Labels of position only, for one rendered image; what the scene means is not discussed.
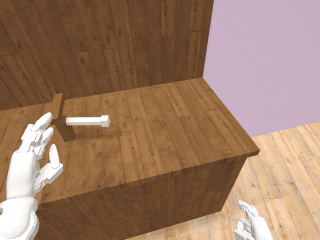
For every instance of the left robot hand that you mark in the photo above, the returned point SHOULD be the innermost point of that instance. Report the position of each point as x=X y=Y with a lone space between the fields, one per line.
x=24 y=165

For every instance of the counter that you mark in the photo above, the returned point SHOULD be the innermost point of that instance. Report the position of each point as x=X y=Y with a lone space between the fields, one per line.
x=172 y=151

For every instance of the robot left forearm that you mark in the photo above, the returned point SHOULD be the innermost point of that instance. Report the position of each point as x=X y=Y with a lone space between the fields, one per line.
x=18 y=220

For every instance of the right robot hand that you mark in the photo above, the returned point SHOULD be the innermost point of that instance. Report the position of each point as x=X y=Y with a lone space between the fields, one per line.
x=256 y=229

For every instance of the tap lever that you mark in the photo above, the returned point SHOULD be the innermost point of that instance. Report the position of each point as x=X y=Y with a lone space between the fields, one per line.
x=104 y=121

